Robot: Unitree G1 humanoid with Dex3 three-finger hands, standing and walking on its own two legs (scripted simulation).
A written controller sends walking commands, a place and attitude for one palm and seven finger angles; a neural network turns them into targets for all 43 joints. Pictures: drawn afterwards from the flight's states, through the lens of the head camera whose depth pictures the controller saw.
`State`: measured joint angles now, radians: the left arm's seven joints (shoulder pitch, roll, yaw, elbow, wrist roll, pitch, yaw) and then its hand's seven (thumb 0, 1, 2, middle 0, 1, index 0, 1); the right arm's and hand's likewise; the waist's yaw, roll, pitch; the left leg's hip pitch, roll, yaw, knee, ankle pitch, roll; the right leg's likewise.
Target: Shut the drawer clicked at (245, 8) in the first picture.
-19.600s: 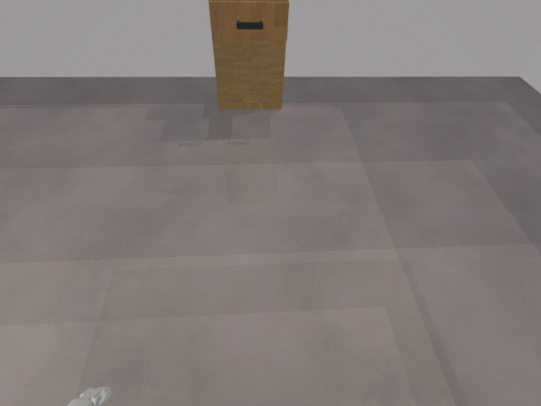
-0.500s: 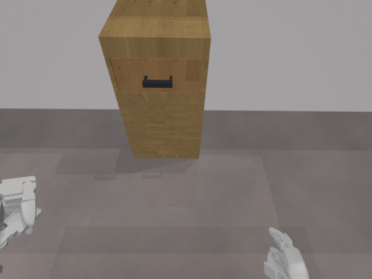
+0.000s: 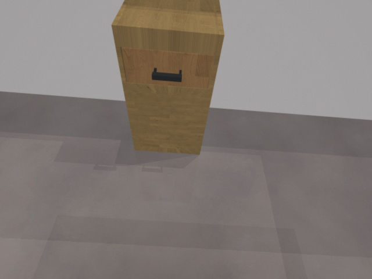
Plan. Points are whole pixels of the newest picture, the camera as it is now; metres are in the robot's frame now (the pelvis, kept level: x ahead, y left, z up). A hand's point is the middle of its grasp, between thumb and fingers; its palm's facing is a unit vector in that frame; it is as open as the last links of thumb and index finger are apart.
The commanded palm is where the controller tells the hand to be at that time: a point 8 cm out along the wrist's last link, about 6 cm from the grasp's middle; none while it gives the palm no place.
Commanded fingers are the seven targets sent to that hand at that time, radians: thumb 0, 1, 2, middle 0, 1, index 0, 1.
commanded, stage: let the arm hang, fingers relaxed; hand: left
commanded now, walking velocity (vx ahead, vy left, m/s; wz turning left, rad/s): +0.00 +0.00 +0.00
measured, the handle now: (167, 74) +0.92 +0.12 -0.13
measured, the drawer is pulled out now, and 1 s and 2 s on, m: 0.00 0.00 0.00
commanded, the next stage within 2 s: look to check the result in 0.68 s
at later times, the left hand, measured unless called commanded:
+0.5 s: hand out of the picture +0.05 +0.18 -0.17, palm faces -0.02 -0.98 -0.21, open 7.3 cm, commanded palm none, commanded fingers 0.00 0.90 0.90 -0.20 -0.30 -0.20 -0.30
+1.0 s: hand out of the picture +0.05 +0.17 -0.17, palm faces -0.01 -0.98 -0.22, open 7.3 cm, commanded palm none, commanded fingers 0.00 0.90 0.90 -0.20 -0.30 -0.20 -0.30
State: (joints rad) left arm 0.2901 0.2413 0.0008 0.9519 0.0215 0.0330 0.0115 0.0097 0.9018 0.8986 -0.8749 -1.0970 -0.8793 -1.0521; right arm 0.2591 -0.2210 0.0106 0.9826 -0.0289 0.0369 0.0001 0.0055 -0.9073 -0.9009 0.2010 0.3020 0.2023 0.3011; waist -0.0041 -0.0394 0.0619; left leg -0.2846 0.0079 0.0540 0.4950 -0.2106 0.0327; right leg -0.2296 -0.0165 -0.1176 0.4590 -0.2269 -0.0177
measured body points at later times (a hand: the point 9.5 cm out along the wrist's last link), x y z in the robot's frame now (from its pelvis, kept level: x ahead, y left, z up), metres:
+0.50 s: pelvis +0.02 +0.00 +0.01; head +0.03 +0.00 +0.46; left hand +0.05 +0.24 -0.15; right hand +0.01 -0.22 -0.16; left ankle +0.03 +0.10 -0.74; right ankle +0.01 -0.11 -0.74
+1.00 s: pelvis +0.04 -0.01 +0.01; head +0.05 -0.02 +0.46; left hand +0.06 +0.22 -0.15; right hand +0.04 -0.24 -0.15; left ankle +0.03 +0.10 -0.74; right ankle +0.01 -0.11 -0.74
